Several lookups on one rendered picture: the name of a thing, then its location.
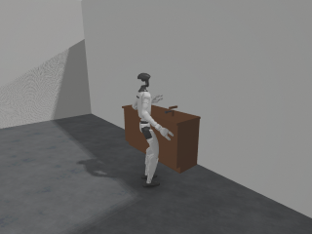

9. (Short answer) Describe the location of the robot left hand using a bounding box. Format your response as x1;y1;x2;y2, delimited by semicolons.
151;95;163;103

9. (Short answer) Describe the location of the left robot foot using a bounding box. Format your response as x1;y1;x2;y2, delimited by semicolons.
141;174;157;179

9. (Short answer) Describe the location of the robot right hand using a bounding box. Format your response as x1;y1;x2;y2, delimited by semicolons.
159;127;174;140

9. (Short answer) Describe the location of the robot left upper arm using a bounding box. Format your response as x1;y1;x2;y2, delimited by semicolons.
132;97;137;110

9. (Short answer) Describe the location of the robot foot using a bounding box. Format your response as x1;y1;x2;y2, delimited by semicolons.
142;180;160;188
141;174;157;179

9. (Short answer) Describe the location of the counter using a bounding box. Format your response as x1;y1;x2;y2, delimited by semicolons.
122;104;201;174

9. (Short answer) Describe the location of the robot right upper arm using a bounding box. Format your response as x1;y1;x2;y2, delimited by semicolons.
140;92;151;118

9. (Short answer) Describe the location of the right robot foot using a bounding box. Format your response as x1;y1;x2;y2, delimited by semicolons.
142;180;160;188

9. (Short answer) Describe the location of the robot right forearm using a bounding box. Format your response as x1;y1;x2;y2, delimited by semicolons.
142;111;162;131

